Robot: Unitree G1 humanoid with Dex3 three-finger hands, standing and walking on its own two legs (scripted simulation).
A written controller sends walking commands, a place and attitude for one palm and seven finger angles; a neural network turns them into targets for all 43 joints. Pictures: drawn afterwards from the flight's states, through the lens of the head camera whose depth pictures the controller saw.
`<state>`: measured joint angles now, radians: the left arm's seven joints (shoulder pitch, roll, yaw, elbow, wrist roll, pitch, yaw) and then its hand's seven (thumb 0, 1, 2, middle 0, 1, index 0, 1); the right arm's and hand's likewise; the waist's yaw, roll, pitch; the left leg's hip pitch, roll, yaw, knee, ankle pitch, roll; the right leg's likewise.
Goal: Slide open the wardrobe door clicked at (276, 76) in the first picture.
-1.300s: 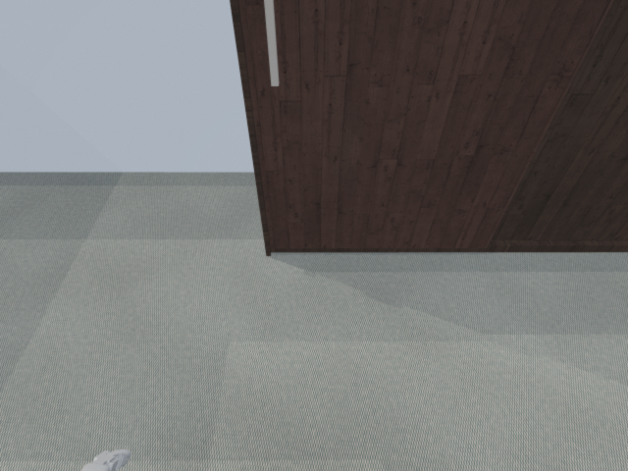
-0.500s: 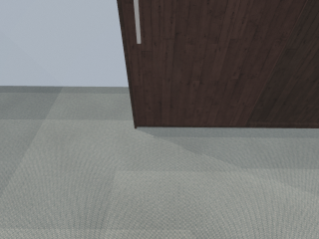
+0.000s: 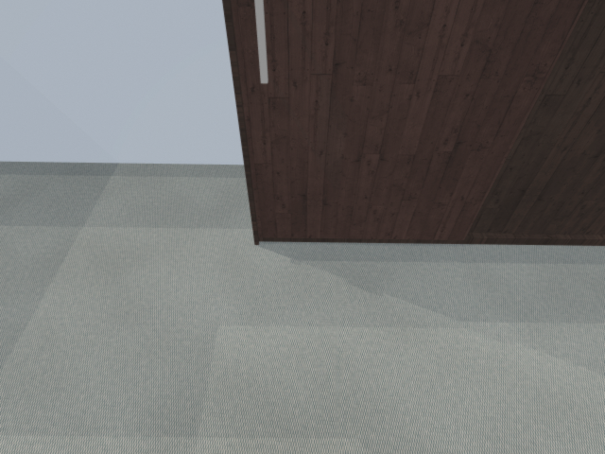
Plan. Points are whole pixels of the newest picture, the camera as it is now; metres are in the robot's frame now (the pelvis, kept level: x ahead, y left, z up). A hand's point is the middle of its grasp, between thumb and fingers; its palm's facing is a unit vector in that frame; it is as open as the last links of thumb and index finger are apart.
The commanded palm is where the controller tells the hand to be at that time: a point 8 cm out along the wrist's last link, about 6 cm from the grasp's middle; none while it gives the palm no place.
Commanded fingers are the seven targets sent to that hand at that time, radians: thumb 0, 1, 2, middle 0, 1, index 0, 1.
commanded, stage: look at it before walking up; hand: left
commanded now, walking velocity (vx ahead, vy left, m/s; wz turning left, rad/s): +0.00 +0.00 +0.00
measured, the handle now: (261, 20) +1.05 +0.17 +0.15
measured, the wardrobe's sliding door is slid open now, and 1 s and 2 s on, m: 0.00 0.00 0.00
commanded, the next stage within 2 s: walk to a spot facing it in 0.14 s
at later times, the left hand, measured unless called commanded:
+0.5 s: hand out of the picture +0.04 +0.22 -0.18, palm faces +0.03 -0.97 -0.22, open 7.4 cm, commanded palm none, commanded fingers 0.00 0.90 0.90 -0.20 -0.30 -0.20 -0.30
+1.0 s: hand (232, 339) +0.36 +0.16 -0.20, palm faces -0.12 -0.97 -0.19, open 7.3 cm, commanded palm none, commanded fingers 0.00 0.90 0.90 -0.20 -0.30 -0.20 -0.30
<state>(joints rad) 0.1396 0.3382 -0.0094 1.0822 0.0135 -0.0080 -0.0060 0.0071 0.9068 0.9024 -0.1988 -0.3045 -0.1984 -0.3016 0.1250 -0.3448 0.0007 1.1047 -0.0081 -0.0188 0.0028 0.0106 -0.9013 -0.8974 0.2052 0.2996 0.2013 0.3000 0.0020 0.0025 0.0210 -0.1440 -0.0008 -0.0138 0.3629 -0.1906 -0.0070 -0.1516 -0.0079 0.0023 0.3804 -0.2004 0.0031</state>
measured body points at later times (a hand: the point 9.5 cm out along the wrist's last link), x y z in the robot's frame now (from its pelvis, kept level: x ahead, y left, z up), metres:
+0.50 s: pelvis +0.04 +0.01 -0.01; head +0.02 +0.02 +0.44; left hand +0.04 +0.27 -0.16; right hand +0.06 -0.25 -0.16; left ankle +0.01 +0.12 -0.74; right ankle +0.00 -0.12 -0.75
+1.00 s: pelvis +0.23 -0.01 -0.04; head +0.28 -0.01 +0.41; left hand +0.36 +0.21 -0.18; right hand +0.05 -0.18 -0.17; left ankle +0.03 +0.12 -0.71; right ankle +0.33 -0.09 -0.75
